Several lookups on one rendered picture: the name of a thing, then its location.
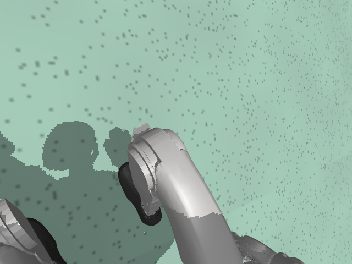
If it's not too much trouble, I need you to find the right robot arm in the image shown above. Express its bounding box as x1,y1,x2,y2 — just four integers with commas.
270,252,304,264

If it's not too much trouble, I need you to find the left robot foot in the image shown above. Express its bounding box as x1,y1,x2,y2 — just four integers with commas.
26,218,67,264

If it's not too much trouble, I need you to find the right robot foot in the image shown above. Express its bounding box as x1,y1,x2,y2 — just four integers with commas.
118,162,162,226

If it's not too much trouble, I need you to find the right robot hand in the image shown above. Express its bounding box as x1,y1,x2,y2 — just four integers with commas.
232,232,277,264

